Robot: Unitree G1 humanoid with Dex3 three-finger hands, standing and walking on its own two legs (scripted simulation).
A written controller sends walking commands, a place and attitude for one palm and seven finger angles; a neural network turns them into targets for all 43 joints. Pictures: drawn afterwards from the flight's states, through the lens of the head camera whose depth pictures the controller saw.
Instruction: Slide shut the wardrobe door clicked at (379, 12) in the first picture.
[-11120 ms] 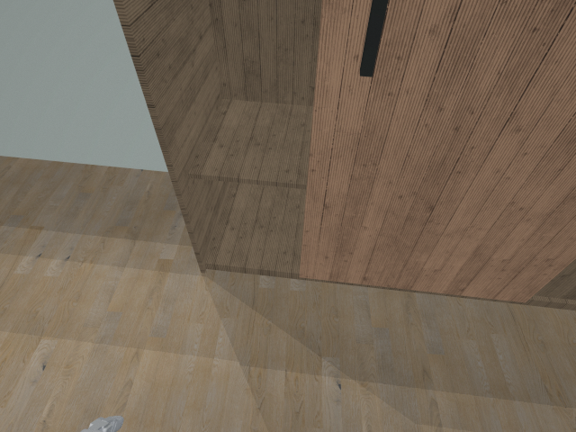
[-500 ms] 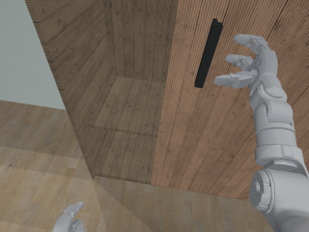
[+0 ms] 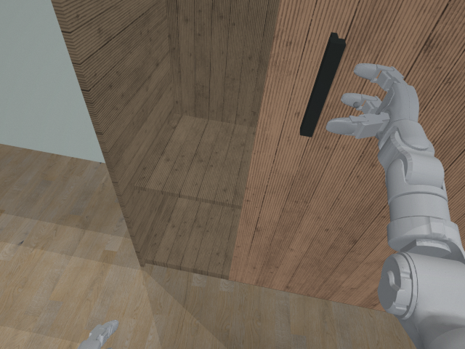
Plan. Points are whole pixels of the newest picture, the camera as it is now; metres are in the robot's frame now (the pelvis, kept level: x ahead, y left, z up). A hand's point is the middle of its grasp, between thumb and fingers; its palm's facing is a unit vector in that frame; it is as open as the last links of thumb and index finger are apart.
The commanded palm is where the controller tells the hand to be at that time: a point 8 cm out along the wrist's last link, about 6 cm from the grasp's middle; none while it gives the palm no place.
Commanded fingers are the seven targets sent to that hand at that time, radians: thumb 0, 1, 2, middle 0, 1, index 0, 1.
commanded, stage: move the hooked fingers beside the handle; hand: right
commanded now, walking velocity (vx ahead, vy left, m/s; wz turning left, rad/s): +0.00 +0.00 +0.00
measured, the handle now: (319, 87) +0.52 -0.08 +0.23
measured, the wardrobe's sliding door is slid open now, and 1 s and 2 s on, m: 0.38 0.38 0.38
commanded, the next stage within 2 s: none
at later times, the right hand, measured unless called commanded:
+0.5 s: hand (352, 116) +0.44 -0.13 +0.23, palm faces +0.10 +1.00 +0.02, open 14.0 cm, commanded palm +0.42 -0.19 +0.23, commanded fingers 0.00 0.50 -0.30 0.30 1.20 0.30 1.20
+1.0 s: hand (362, 105) +0.44 -0.14 +0.25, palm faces +0.08 +1.00 +0.02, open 14.0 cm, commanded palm +0.42 -0.20 +0.23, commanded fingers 0.00 0.50 -0.30 0.30 1.20 0.30 1.20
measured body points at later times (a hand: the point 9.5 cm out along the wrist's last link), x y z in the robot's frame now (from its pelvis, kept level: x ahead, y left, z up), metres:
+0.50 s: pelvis +0.00 +0.01 +0.00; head +0.00 +0.03 +0.45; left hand +0.14 +0.25 -0.11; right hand +0.43 -0.18 +0.23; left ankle -0.05 +0.12 -0.74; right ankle +0.02 -0.13 -0.74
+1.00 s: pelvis +0.00 +0.00 +0.00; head -0.01 +0.03 +0.45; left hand +0.12 +0.26 -0.12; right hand +0.43 -0.19 +0.25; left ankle -0.05 +0.12 -0.74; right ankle +0.02 -0.13 -0.74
